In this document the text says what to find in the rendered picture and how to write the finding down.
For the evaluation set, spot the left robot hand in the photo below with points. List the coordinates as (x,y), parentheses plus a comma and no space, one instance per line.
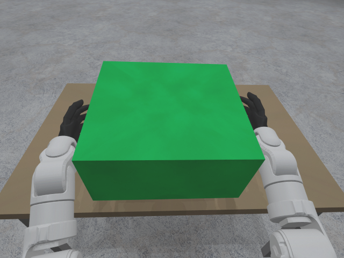
(71,125)

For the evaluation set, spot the right robot upper arm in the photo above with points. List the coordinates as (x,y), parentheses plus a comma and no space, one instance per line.
(299,243)

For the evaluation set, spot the left robot forearm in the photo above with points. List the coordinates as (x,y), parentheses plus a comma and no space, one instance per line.
(52,198)

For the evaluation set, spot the table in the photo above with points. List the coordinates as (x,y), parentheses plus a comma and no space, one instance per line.
(320,187)

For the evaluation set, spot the carton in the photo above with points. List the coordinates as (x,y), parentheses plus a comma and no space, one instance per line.
(166,131)

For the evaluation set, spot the right robot forearm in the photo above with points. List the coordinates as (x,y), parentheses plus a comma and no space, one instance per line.
(287,199)

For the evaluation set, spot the right robot hand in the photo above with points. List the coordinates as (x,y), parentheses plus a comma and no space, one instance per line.
(255,111)

